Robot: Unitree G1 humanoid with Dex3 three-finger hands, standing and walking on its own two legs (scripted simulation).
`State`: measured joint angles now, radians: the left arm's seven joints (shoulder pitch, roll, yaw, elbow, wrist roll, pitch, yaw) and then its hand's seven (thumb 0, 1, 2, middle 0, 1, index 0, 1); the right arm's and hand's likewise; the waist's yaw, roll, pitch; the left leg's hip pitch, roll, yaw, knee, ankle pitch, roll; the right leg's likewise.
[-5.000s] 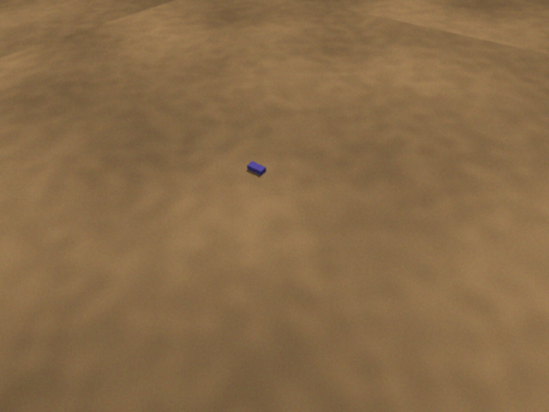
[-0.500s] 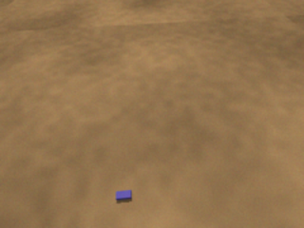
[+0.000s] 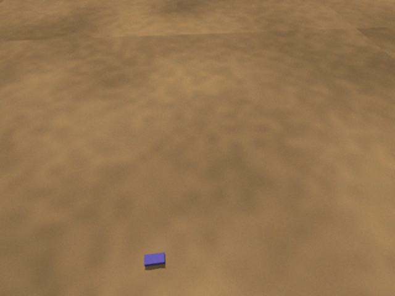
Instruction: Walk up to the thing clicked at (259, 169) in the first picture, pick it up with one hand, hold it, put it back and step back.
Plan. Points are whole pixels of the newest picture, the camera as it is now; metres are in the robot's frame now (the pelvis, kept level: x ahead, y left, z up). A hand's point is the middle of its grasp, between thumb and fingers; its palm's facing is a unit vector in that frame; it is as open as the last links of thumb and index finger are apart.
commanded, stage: walk up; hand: left
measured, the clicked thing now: (154, 259) +0.44 +0.24 -0.76
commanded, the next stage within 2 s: stand in 0.64 s
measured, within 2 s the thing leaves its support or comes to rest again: neither
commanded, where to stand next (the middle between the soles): +0.07 -0.03 m, yaw +4 degrees
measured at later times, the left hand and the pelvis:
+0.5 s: hand out of the picture +0.09 +0.25 -0.15, palm faces -0.01 -0.95 -0.33, open 7.4 cm; pelvis +0.00 +0.00 +0.00, yaw +0 degrees
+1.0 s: hand out of the picture +0.10 +0.25 -0.15, palm faces -0.02 -0.94 -0.35, open 7.4 cm; pelvis +0.00 +0.00 +0.00, yaw +0 degrees
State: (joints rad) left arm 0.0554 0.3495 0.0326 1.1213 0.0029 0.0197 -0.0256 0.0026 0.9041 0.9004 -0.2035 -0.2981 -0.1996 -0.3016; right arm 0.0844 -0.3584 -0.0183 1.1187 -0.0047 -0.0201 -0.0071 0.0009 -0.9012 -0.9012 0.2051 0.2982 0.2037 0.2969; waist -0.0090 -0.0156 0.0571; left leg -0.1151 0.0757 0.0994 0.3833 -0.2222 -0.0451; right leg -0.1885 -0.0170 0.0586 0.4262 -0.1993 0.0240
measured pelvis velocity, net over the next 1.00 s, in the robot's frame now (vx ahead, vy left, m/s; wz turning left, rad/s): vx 0.00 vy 0.00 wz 0.01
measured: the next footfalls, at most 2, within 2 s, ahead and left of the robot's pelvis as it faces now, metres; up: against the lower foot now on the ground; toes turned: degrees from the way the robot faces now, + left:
none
